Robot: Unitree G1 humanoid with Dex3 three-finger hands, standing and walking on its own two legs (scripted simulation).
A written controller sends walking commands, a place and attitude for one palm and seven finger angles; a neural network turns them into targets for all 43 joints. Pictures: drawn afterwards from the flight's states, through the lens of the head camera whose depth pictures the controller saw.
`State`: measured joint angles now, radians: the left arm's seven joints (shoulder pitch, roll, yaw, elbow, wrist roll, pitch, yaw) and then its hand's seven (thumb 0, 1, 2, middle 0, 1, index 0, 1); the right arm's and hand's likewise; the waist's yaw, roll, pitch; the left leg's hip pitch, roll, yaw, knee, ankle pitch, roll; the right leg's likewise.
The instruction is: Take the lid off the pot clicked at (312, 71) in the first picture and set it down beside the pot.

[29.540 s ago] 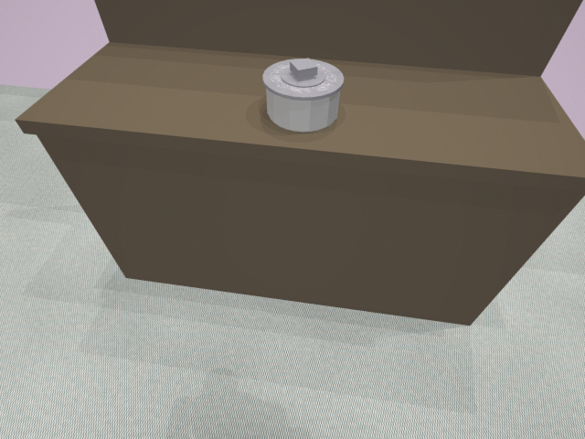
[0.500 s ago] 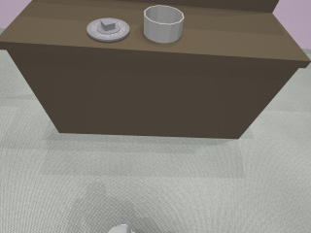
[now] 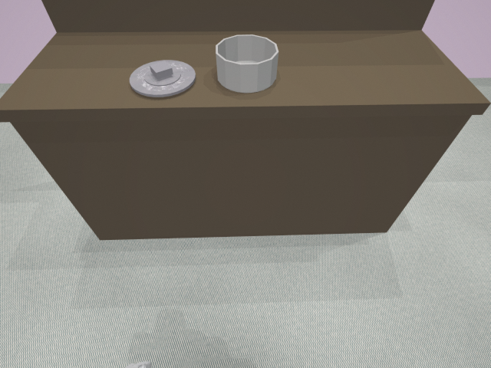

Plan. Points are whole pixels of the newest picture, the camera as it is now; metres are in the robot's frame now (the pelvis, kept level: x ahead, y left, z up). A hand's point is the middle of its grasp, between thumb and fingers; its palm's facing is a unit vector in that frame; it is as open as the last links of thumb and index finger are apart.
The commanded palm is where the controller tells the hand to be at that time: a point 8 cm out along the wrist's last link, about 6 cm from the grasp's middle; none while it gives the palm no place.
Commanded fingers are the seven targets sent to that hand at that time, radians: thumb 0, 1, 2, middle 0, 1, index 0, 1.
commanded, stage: stop stepping back and stand still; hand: left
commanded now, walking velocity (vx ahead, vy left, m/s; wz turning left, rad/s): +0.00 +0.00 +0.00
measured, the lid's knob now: (161, 69) +0.87 +0.26 +0.02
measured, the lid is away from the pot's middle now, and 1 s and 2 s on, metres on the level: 0.25 0.25 0.25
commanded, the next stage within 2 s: let the arm hang, fingers relaxed in 0.22 s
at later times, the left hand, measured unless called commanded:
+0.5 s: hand out of the picture +0.03 +0.18 -0.17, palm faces +0.01 -0.98 -0.21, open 7.4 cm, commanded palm none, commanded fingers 0.00 0.90 0.90 -0.20 -0.30 -0.20 -0.30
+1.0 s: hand out of the picture +0.02 +0.19 -0.17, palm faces +0.00 -0.98 -0.20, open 7.3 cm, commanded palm none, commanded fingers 0.00 0.90 0.90 -0.20 -0.30 -0.20 -0.30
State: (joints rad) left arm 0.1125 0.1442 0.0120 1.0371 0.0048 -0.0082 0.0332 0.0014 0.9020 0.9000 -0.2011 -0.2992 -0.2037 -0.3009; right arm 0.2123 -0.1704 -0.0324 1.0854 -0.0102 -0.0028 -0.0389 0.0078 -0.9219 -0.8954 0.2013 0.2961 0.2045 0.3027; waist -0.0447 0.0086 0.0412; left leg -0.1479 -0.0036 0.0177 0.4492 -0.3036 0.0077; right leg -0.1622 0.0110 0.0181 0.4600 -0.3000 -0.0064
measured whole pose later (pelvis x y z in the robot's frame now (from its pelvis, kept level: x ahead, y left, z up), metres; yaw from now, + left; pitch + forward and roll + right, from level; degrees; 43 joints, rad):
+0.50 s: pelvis +0.01 +0.00 +0.00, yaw +0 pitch +0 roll +0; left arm 0.22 0.16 0.02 1.11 0.00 0.00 0.04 0.00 0.90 0.90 -0.20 -0.30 -0.20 -0.30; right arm 0.25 -0.15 -0.02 1.13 -0.01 0.01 -0.05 0.00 -0.90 -0.90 0.20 0.30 0.20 0.30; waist -0.03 0.01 0.06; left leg -0.12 0.01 0.02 0.41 -0.30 0.00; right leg -0.12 0.03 0.02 0.39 -0.28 -0.01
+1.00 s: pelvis -0.01 +0.01 +0.00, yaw +0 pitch -1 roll +0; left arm 0.22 0.17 0.01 1.11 0.00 0.00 0.04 0.00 0.92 0.90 -0.20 -0.30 -0.20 -0.30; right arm 0.27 -0.14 -0.02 1.13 -0.01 0.00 -0.05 0.00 -0.90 -0.90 0.20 0.30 0.20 0.30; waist -0.03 -0.01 0.05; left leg -0.13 -0.01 0.03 0.40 -0.26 0.03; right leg -0.13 0.00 0.03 0.38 -0.24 0.01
